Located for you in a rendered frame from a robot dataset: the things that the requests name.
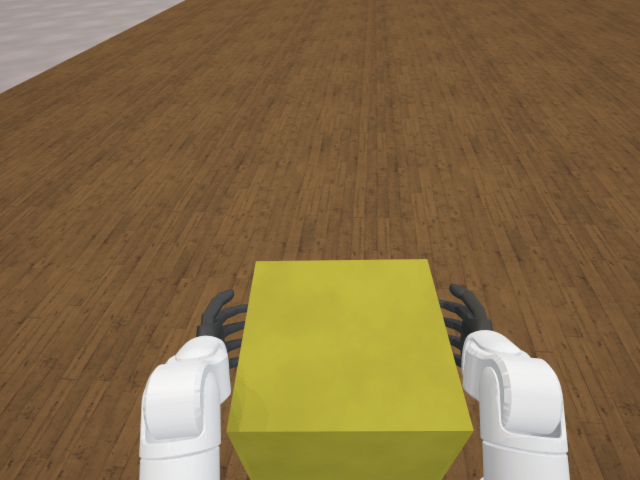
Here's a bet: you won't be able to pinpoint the robot right forearm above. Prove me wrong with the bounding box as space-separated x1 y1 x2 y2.
461 330 570 480

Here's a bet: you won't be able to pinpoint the robot left forearm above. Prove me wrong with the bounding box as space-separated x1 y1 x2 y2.
139 336 231 480

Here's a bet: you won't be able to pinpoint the robot left hand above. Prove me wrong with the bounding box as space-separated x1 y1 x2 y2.
196 289 248 370

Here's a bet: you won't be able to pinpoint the carton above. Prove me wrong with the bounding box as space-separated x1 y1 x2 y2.
226 259 474 480

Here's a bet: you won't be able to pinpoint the robot right hand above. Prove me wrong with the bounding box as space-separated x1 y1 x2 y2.
438 284 493 367

